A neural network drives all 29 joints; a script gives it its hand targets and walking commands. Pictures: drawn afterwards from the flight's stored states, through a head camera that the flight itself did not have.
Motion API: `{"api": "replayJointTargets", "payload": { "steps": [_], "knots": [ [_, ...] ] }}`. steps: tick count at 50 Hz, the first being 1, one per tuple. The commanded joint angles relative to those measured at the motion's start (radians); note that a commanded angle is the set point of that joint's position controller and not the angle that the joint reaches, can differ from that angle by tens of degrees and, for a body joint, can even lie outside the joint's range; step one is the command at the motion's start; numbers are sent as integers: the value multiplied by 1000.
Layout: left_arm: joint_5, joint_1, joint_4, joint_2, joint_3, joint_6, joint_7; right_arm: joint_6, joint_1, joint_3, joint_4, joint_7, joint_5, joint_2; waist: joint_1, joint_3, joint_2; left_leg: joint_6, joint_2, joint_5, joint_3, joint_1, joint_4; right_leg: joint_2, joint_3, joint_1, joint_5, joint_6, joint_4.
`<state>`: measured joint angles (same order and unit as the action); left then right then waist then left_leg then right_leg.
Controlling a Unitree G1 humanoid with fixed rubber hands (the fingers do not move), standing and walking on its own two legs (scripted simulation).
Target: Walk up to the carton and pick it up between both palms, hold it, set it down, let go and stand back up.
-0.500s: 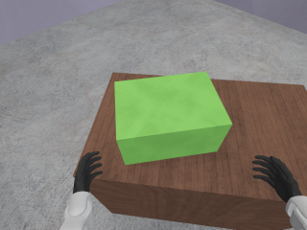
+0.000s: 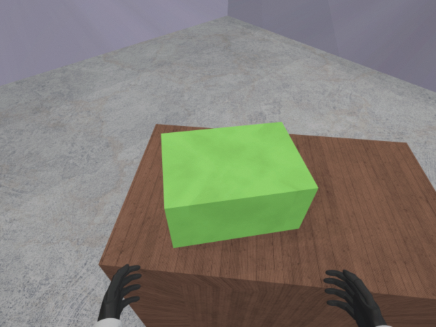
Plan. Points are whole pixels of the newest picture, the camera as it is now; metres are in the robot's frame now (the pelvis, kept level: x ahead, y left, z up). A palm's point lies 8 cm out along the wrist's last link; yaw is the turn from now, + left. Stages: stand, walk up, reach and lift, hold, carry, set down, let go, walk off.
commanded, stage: set down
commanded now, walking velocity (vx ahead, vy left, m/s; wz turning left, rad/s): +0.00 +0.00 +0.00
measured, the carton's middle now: (230, 181) +0.47 +0.01 -0.04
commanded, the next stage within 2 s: let go in 0.42 s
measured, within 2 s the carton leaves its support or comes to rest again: neither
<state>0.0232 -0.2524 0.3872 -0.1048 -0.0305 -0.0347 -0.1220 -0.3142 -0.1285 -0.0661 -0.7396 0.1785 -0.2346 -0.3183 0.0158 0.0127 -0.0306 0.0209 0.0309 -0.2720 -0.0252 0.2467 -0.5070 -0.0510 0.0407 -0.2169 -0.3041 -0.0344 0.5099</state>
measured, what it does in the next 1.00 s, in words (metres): stands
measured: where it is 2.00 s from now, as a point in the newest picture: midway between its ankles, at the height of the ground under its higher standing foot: outside the picture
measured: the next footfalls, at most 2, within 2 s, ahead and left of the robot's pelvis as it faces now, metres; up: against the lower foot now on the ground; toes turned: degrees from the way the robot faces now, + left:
none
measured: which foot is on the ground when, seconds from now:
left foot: down 0.00-1.00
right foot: down 0.00-1.00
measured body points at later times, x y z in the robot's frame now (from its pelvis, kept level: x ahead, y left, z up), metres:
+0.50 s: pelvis +0.00 +0.01 +0.00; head +0.02 +0.03 +0.45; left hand +0.16 +0.22 -0.08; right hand +0.17 -0.22 -0.08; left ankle +0.00 +0.13 -0.74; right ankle -0.02 -0.10 -0.74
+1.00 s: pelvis +0.01 +0.02 +0.00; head +0.02 +0.03 +0.45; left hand +0.17 +0.23 -0.09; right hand +0.16 -0.21 -0.09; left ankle +0.00 +0.13 -0.74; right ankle -0.02 -0.10 -0.74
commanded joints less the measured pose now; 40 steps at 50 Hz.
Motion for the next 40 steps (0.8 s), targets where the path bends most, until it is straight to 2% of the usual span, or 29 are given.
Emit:
{"api": "replayJointTargets", "payload": {
  "steps": [1,2,3,4,5,10,11,12,13,15,16,19,20,21,22,23,24,26,27,28,30,31,32,33,36,37,38,39,40],
  "knots": [
    [-7,138,-85,-84,-29,-28,17,-12,124,61,131,-60,57,-155,-34,76,-37,-6,-46,313,-85,-151,24,53,34,-51,203,37,-184],
    [-6,174,-481,-89,-57,-109,-47,-83,197,149,436,-16,12,-247,50,254,24,3,-13,446,-29,-216,39,8,-26,-31,259,27,-130],
    [-14,123,-27,-61,-27,-13,12,-6,114,90,77,-59,68,-155,-35,53,8,-9,-40,298,-69,-149,34,38,22,-92,213,32,-177],
    [9,139,-480,-76,-26,-83,-38,-61,167,162,426,-22,45,-266,29,292,14,7,-9,459,-17,-237,43,-4,-45,-22,271,24,-135],
    [0,90,-220,-27,0,-45,-24,-36,122,119,247,-35,34,-202,-3,139,20,10,-24,398,-50,-194,38,10,-24,-66,252,19,-162],
    [-18,81,-204,-32,8,-15,19,-3,74,132,206,-43,81,-186,-20,119,-16,-1,-20,391,-31,-244,50,8,-44,-98,244,20,-194],
    [-38,46,37,-61,-13,55,71,41,36,84,82,-83,139,-81,-46,9,-77,-21,-47,278,-69,-187,55,40,-6,-55,211,37,-235],
    [-29,81,-283,-77,-25,5,39,-2,60,141,265,-59,129,-160,-11,191,-44,-10,-30,402,-26,-264,64,0,-64,-46,291,34,-167],
    [-28,78,-221,-28,-4,0,18,-10,66,113,209,-50,92,-155,17,122,-38,-5,-25,408,-39,-239,58,8,-57,-76,264,27,-185],
    [-41,61,12,-93,-22,50,60,40,25,84,79,-84,168,-54,-44,10,-82,-24,-54,299,-57,-194,67,41,-12,-53,231,39,-219],
    [-43,74,-266,-82,-35,2,28,-6,62,128,251,-60,133,-143,17,151,-59,-17,-27,400,-17,-273,66,5,-62,-61,302,37,-174],
    [-46,65,-296,-60,-7,-9,-3,-4,59,133,211,-41,107,-147,16,145,22,3,-20,404,-20,-250,77,-6,-77,-66,244,27,-169],
    [-60,68,-66,-95,-9,42,35,38,36,102,81,-70,148,-68,-18,33,-2,-5,-40,277,-52,-200,67,33,-27,-62,196,30,-206],
    [-56,87,-355,-68,1,-6,-11,-1,43,151,264,-35,112,-128,3,148,12,-3,-18,372,-20,-229,64,-10,-82,-58,175,18,-183],
    [-60,69,102,-95,5,94,74,77,-12,75,-20,-98,208,-3,-66,-71,-7,-21,-57,162,-74,-149,76,51,-11,-52,140,28,-224],
    [-45,111,-461,-90,-6,-12,-13,-20,67,171,360,-36,123,-151,38,196,56,-1,-18,406,-32,-241,84,-7,-101,-40,222,33,-157],
    [-47,94,-94,-90,8,38,25,24,34,106,109,-71,153,-56,-22,39,20,-3,-53,282,-65,-182,69,21,-47,-65,194,26,-187],
    [-39,102,-300,-83,4,-5,-9,-15,37,151,250,-45,156,-93,31,152,56,11,-28,369,-49,-202,71,8,-77,-47,228,21,-155],
    [-40,73,-76,-95,-2,39,31,14,9,120,114,-78,201,-31,-10,82,8,-3,-51,311,-74,-191,54,30,-42,-67,219,33,-172],
    [-41,69,-203,-90,4,28,32,4,-18,156,191,-71,210,-61,-37,132,11,-3,-35,357,-61,-208,57,20,-64,-52,239,37,-164],
    [-48,104,-293,-115,-9,-2,11,-33,18,173,229,-63,173,-92,-3,170,67,8,-37,400,-43,-230,55,6,-74,-53,313,33,-134],
    [-55,69,-27,-113,-9,41,58,10,-36,136,41,-97,237,-16,-37,36,9,-1,-57,307,-67,-166,64,38,-31,-52,295,41,-165],
    [-40,89,-270,-121,-15,5,27,-33,20,158,231,-72,194,-70,7,176,46,9,-38,393,-46,-233,75,12,-79,-36,309,44,-144],
    [-41,67,-113,-110,-8,24,46,-24,-19,149,123,-87,207,-48,-23,112,13,2,-46,379,-47,-219,67,11,-63,-48,318,38,-146],
    [-35,62,-235,-76,-9,-4,27,-59,3,184,190,-69,194,-97,-13,181,53,15,-30,450,-29,-254,55,-15,-84,-82,305,32,-133],
    [-51,36,17,-120,-26,50,82,-12,-24,124,46,-111,243,-2,-21,55,-3,2,-60,344,-61,-205,70,28,-42,-45,300,44,-185],
    [-50,38,-267,-88,-15,2,40,-56,-13,169,223,-80,192,-88,-7,164,8,8,-38,458,-34,-248,79,-17,-96,-34,339,43,-155],
    [-45,29,58,-84,-9,58,90,-12,-31,130,31,-112,243,-16,-41,55,-16,3,-53,331,-49,-186,73,6,-50,-47,284,32,-172],
    [-45,43,-135,-111,-26,39,74,-33,-16,154,151,-95,222,-54,-17,112,-10,5,-41,365,-40,-233,79,-3,-86,-42,279,44,-170]
  ]
}}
